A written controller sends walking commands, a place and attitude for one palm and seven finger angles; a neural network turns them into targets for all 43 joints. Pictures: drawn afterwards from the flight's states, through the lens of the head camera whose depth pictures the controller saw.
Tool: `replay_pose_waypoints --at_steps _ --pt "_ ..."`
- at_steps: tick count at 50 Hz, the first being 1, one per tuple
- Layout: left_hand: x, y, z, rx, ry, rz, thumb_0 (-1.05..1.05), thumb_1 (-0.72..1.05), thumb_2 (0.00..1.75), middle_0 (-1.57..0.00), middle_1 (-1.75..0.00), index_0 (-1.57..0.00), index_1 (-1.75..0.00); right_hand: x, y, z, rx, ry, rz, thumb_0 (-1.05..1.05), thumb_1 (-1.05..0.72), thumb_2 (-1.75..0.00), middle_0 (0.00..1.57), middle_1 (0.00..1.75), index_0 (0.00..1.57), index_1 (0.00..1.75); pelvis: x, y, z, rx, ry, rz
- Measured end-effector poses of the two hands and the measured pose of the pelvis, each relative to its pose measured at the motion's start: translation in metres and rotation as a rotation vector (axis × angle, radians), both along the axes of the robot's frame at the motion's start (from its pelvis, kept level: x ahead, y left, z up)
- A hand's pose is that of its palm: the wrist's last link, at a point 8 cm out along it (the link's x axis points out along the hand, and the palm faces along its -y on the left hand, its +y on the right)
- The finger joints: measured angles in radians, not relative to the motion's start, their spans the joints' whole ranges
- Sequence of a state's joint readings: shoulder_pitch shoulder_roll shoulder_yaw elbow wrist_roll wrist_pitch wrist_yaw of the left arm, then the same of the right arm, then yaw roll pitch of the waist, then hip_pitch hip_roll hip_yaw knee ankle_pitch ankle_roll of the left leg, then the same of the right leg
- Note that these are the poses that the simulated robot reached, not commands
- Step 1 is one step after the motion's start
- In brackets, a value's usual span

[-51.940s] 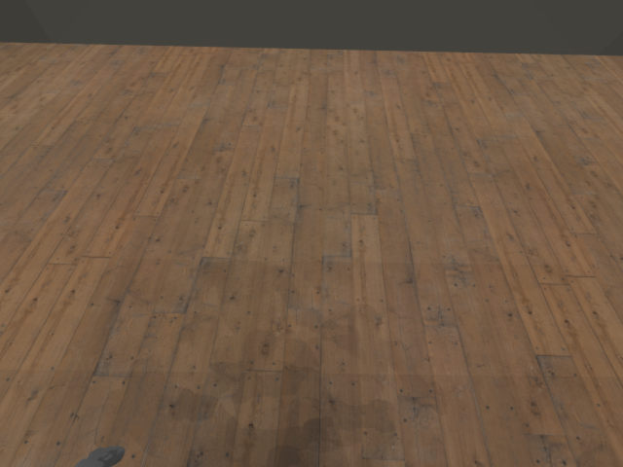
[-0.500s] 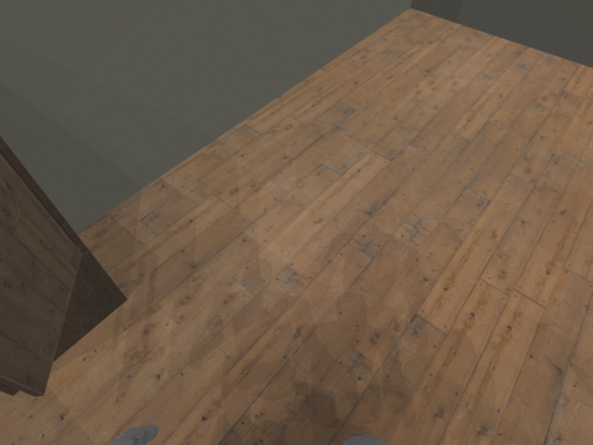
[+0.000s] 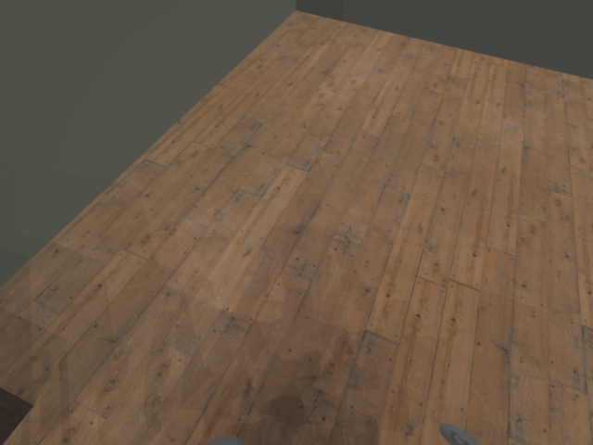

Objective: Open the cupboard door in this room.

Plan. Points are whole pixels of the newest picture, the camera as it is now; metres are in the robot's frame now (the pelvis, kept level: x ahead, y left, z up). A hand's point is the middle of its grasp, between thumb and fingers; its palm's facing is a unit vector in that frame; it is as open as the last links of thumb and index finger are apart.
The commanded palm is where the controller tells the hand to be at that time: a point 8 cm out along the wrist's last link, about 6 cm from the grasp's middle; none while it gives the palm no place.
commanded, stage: walk to a spot facing it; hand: left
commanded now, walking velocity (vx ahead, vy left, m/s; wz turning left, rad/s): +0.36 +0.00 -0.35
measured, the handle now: out of the picture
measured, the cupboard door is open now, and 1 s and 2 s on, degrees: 46 46 46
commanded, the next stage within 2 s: turn to face it in 0.98 s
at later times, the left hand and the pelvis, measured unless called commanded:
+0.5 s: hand (255, 323) +0.33 +0.09 -0.14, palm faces -0.12 -0.97 -0.21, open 7.3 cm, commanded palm none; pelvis +0.21 -0.08 +0.02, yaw -8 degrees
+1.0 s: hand (279, 232) +0.54 +0.07 -0.15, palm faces -0.14 -0.97 -0.20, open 7.3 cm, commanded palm none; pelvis +0.45 -0.11 +0.01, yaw -11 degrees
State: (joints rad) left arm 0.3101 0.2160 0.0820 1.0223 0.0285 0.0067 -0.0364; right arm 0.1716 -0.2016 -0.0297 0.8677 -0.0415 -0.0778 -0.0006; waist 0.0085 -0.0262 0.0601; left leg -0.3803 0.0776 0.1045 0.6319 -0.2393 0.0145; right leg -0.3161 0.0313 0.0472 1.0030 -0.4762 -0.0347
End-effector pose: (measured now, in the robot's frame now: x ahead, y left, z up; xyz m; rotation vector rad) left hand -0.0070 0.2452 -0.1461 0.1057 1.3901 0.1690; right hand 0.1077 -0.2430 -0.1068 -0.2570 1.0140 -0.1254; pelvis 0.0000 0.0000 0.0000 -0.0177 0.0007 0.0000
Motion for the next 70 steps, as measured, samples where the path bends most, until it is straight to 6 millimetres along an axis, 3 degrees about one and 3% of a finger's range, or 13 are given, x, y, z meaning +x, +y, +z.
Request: replay_pose_waypoints --at_steps 7,14,18,21,24,31,37,41,48,55,60,65,70 --pt "0.134 -0.006 0.025 -0.004 -0.162 -0.112 0.01 0.91 0.90 -0.20 -0.30 -0.20 -0.29 -0.047 0.007 -0.003 0.050 0.236 -0.131 0.00 -0.90 -0.89 0.20 0.30 0.20 0.30 0.051 -0.005 0.019 0.010 0.022 -0.059" --pt "0.272 -0.054 0.039 0.011 -0.266 -0.276 0.01 0.91 0.90 -0.20 -0.30 -0.20 -0.29 -0.091 -0.001 -0.016 0.131 0.472 -0.302 0.01 -0.90 -0.89 0.20 0.30 0.20 0.30 0.114 -0.031 0.014 0.034 0.028 -0.113" --pt "0.331 -0.084 0.033 0.031 -0.346 -0.307 0.01 0.91 0.90 -0.20 -0.30 -0.20 -0.29 -0.088 -0.016 -0.031 0.166 0.580 -0.352 0.01 -0.90 -0.89 0.20 0.30 0.20 0.30 0.152 -0.056 -0.002 0.043 0.014 -0.124" --pt "0.340 -0.097 0.034 0.030 -0.319 -0.281 0.01 0.91 0.90 -0.20 -0.30 -0.20 -0.29 -0.049 -0.034 -0.029 0.155 0.559 -0.359 0.01 -0.90 -0.89 0.20 0.30 0.20 0.30 0.177 -0.066 0.005 0.032 0.003 -0.124" --pt "0.335 -0.107 0.032 0.017 -0.242 -0.253 0.00 0.91 0.90 -0.20 -0.30 -0.20 -0.29 0.013 -0.051 -0.023 0.137 0.456 -0.348 0.01 -0.90 -0.90 0.20 0.30 0.20 0.30 0.204 -0.074 0.014 0.031 0.008 -0.131" --pt "0.332 -0.089 0.025 0.038 -0.090 -0.181 -0.01 0.94 0.90 -0.20 -0.30 -0.21 -0.30 0.177 -0.073 -0.013 0.120 0.203 -0.254 0.01 -0.91 -0.90 0.20 0.30 0.20 0.30 0.270 -0.081 0.017 0.017 0.011 -0.143" --pt "0.340 -0.078 0.001 0.012 0.062 -0.133 0.00 0.92 0.90 -0.20 -0.30 -0.20 -0.30 0.301 -0.076 -0.016 0.070 0.029 -0.178 0.01 -0.90 -0.90 0.20 0.30 0.20 0.30 0.339 -0.071 -0.003 -0.002 -0.006 -0.163" --pt "0.382 -0.082 0.000 0.009 0.071 -0.155 0.01 0.91 0.90 -0.20 -0.30 -0.20 -0.29 0.323 -0.076 -0.016 0.065 0.033 -0.200 0.00 -0.90 -0.89 0.20 0.30 0.20 0.30 0.372 -0.074 -0.002 0.027 -0.013 -0.178" --pt "0.509 -0.118 0.026 0.004 -0.112 -0.205 0.01 0.92 0.90 -0.20 -0.30 -0.20 -0.29 0.301 -0.086 -0.021 0.107 0.253 -0.276 0.00 -0.92 -0.89 0.20 0.30 0.20 0.30 0.429 -0.096 0.015 0.034 -0.001 -0.183" --pt "0.612 -0.159 0.025 0.059 -0.219 -0.266 0.01 0.92 0.90 -0.20 -0.30 -0.20 -0.29 0.298 -0.120 -0.047 0.164 0.436 -0.355 0.01 -0.91 -0.89 0.20 0.30 0.20 0.30 0.493 -0.143 -0.003 0.050 -0.010 -0.192" --pt "0.631 -0.186 0.030 0.048 -0.178 -0.233 0.01 0.91 0.90 -0.20 -0.30 -0.20 -0.29 0.355 -0.144 -0.032 0.143 0.425 -0.341 0.01 -0.91 -0.90 0.20 0.30 0.20 0.30 0.532 -0.162 0.012 0.035 0.000 -0.153" --pt "0.636 -0.191 0.027 0.037 -0.115 -0.168 0.01 0.94 0.90 -0.20 -0.30 -0.21 -0.30 0.439 -0.156 -0.019 0.130 0.341 -0.269 0.01 -0.91 -0.90 0.20 0.30 0.20 0.30 0.568 -0.172 0.019 0.036 0.009 -0.102" --pt "0.639 -0.192 0.007 -0.003 -0.057 -0.088 0.01 0.93 0.90 -0.20 -0.30 -0.21 -0.30 0.526 -0.162 -0.017 0.080 0.261 -0.165 0.01 -0.92 -0.90 0.20 0.30 0.20 0.30 0.601 -0.169 0.010 0.018 -0.005 -0.048"
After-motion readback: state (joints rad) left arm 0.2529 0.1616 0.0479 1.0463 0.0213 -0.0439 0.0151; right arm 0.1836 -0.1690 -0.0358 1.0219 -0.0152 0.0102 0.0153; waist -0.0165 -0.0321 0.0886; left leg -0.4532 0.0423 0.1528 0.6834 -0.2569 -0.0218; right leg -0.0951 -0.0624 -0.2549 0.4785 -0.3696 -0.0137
